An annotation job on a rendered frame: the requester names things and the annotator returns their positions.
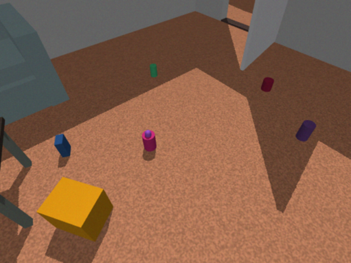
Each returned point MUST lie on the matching sofa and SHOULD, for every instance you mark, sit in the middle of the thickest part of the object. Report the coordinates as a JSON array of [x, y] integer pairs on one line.
[[28, 80]]

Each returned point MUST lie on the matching coffee table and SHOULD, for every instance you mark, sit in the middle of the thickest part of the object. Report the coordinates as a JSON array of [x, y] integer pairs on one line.
[[6, 207]]

